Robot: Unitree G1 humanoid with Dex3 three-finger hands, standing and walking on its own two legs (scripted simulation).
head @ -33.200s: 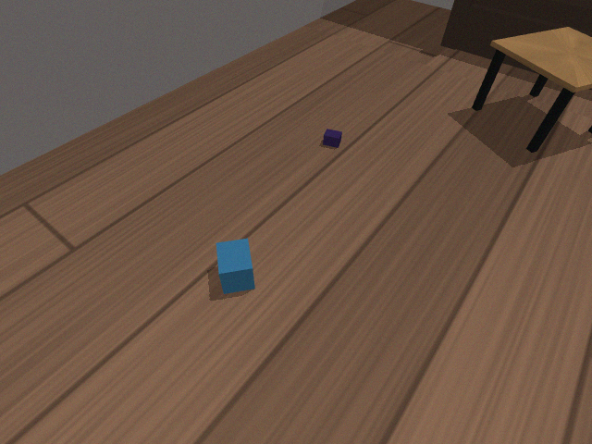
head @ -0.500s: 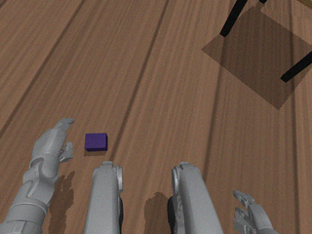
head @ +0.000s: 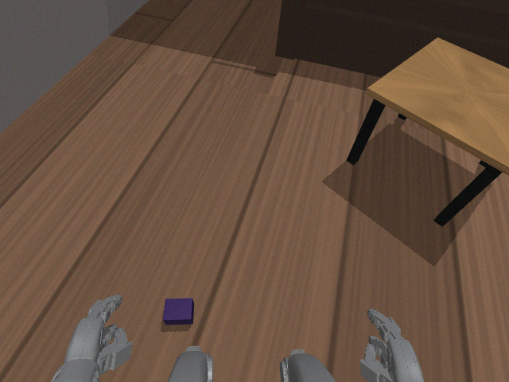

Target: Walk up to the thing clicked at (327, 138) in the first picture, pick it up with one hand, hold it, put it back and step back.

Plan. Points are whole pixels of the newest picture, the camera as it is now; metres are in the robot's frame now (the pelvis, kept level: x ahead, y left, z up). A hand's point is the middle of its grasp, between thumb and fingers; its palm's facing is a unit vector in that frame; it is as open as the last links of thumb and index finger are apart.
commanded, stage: home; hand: left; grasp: from above
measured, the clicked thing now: (179, 311) +0.41 +0.20 -0.62
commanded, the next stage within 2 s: none
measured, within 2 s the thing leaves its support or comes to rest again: neither
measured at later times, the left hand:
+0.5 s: hand (112, 361) +0.18 +0.18 +0.01, palm faces +0.07 -0.98 -0.19, open 7.4 cm
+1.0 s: hand (116, 356) +0.19 +0.17 +0.01, palm faces +0.06 -0.98 -0.20, open 7.4 cm
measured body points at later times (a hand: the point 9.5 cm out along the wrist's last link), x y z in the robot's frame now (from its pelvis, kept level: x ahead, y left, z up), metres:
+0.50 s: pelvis +0.03 +0.00 +0.06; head +0.04 +0.00 +0.51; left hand +0.18 +0.23 +0.03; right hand +0.20 -0.25 +0.01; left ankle +0.05 +0.12 -0.62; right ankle +0.02 -0.13 -0.62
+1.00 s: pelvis +0.03 -0.01 +0.06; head +0.04 +0.00 +0.51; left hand +0.18 +0.23 +0.03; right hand +0.19 -0.25 -0.01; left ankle +0.05 +0.12 -0.62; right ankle +0.02 -0.13 -0.62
